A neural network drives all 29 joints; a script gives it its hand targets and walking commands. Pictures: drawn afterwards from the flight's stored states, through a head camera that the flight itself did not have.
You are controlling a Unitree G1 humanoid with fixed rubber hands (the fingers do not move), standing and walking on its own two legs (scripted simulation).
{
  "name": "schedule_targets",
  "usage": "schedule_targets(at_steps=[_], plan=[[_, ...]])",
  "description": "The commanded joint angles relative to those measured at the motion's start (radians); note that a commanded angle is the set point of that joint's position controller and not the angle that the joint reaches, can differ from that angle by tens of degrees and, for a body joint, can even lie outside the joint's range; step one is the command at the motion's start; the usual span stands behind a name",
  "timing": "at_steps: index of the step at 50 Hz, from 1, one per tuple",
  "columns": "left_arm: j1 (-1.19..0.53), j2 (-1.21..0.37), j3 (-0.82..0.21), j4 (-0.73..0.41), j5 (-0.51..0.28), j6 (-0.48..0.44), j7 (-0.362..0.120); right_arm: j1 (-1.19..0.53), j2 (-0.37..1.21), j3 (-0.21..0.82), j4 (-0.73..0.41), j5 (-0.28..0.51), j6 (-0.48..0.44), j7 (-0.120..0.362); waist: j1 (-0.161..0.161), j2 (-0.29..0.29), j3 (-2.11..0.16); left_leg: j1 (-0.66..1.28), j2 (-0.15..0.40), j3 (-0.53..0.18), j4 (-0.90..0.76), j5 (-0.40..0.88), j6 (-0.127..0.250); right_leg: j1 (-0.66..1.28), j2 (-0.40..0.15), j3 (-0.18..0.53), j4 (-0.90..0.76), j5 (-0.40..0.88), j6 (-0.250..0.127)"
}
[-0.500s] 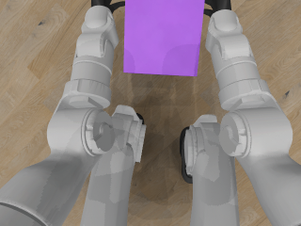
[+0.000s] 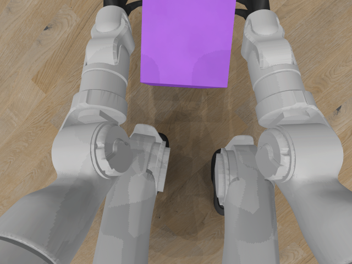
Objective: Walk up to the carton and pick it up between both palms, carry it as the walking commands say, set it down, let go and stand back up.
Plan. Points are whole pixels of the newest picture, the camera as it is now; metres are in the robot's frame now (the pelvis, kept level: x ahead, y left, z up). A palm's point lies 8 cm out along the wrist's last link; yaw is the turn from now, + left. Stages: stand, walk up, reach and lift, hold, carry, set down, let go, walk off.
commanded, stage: set down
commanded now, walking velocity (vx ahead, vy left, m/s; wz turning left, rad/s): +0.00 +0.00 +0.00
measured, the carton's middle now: (183, 17) +0.55 +0.05 -0.23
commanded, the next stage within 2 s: none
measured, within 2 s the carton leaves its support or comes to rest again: rests again in 0.78 s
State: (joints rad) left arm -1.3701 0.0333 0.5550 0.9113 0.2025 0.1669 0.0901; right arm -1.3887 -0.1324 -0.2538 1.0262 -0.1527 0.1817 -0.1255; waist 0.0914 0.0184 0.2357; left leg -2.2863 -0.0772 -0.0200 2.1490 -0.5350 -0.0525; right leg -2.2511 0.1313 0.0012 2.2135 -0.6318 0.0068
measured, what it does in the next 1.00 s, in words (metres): stands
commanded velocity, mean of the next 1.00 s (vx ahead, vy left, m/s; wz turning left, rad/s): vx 0.00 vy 0.00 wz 0.00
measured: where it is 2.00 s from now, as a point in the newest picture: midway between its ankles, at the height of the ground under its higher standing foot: (187, 184)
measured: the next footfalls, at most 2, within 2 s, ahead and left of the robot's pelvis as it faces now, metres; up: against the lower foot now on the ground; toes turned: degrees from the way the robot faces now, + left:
none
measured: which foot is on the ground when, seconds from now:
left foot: down 0.00-1.00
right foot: down 0.00-1.00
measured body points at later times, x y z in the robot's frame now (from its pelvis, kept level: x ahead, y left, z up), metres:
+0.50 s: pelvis +0.00 +0.00 +0.00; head +0.35 -0.01 +0.28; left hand +0.54 +0.17 -0.14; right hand +0.55 -0.07 -0.16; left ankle +0.12 +0.12 -0.34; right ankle +0.09 -0.10 -0.34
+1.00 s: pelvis +0.00 +0.00 +0.01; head +0.36 +0.00 +0.27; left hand +0.51 +0.19 -0.17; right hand +0.56 -0.12 -0.17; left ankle +0.12 +0.12 -0.34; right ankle +0.09 -0.10 -0.34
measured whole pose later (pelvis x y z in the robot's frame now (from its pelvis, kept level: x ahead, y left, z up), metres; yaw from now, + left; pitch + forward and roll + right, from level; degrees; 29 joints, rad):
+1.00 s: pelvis +0.00 +0.00 +0.01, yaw +0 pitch +38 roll +2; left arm -1.32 0.22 0.24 1.05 -0.13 0.03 0.14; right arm -1.42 -0.32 -0.04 1.09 0.11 0.06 -0.12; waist 0.06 0.00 0.32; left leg -2.25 -0.07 0.00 2.11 -0.52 -0.04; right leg -2.21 0.14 0.03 2.18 -0.62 0.02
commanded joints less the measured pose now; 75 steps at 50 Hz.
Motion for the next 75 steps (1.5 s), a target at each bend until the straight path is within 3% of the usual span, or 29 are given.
schedule_targets(at_steps=[1, 17, 25, 30, 36, 43, 48, 54, 64, 75], plan=[[-0.316, -0.868, -0.317, 0.125, -0.052, 0.032, -0.234, -0.486, 0.787, 0.253, -0.074, 0.039, -0.053, 0.211, -0.021, -0.122, -0.909, 0.520, -0.078, 0.068, -0.099, 0.262, 0.027, 0.408, 0.046, -0.006, -0.236, 0.267, -0.002], [-0.317, -0.794, -0.289, 0.126, -0.047, 0.020, -0.236, -0.440, 0.725, 0.214, -0.054, -0.004, -0.055, 0.204, -0.035, -0.108, -0.873, 0.489, -0.071, 0.066, -0.094, 0.240, 0.015, 0.403, 0.038, 0.004, -0.230, 0.263, -0.005], [-0.280, -0.657, -0.244, 0.122, -0.053, -0.002, -0.200, -0.400, 0.580, 0.178, -0.039, -0.006, -0.073, 0.174, -0.028, -0.104, -0.888, 0.508, -0.063, 0.072, -0.096, 0.240, -0.001, 0.421, 0.031, -0.001, -0.227, 0.262, 0.000], [-0.219, -0.444, -0.183, 0.127, -0.063, -0.031, -0.141, -0.342, 0.355, 0.125, -0.029, 0.001, -0.092, 0.122, -0.024, -0.101, -0.909, 0.533, -0.049, 0.080, -0.106, 0.233, -0.016, 0.455, 0.019, 0.000, -0.231, 0.261, 0.008], [-0.090, 0.134, -0.116, 0.102, -0.111, -0.109, 0.010, -0.235, -0.198, 0.046, -0.042, 0.052, -0.123, -0.014, -0.026, -0.110, -0.961, 0.584, -0.027, 0.098, -0.135, 0.236, -0.032, 0.538, -0.016, 0.005, -0.249, 0.266, 0.022], [-0.206, 0.221, -0.301, 0.038, -0.303, -0.163, 0.044, -0.314, -0.181, 0.205, -0.042, 0.234, -0.139, 0.003, 0.014, -0.108, -1.072, 0.651, 0.010, 0.075, -0.132, 0.354, -0.011, 0.547, -0.042, 0.029, -0.236, 0.351, 0.016], [-0.210, 0.240, -0.332, 0.026, -0.346, -0.164, 0.047, -0.334, -0.214, 0.227, -0.047, 0.275, -0.141, 0.014, 0.014, -0.101, -1.139, 0.701, 0.017, 0.066, -0.139, 0.375, -0.006, 0.552, -0.052, 0.026, -0.233, 0.344, 0.011], [-0.164, 0.256, -0.314, -0.054, -0.332, -0.139, 0.078, -0.276, -0.231, 0.183, -0.105, 0.250, -0.116, -0.004, 0.004, -0.089, -1.305, 0.817, 0.000, 0.087, -0.181, 0.379, -0.006, 0.631, -0.042, -0.002, -0.268, 0.329, 0.011], [-0.081, 0.187, -0.280, -0.124, -0.275, -0.094, 0.089, -0.197, -0.197, 0.090, -0.148, 0.158, -0.082, 0.001, -0.012, -0.069, -1.228, 0.782, -0.013, 0.093, -0.322, 0.306, -0.009, 0.622, -0.023, -0.027, -0.401, 0.260, 0.005], [0.006, 0.150, -0.225, -0.199, -0.203, -0.069, 0.080, -0.137, -0.156, 0.042, -0.183, 0.107, -0.064, 0.021, 0.006, -0.095, -1.270, 0.860, -0.027, 0.104, -0.489, 0.336, -0.014, 0.742, -0.004, -0.028, -0.566, 0.293, 0.012]])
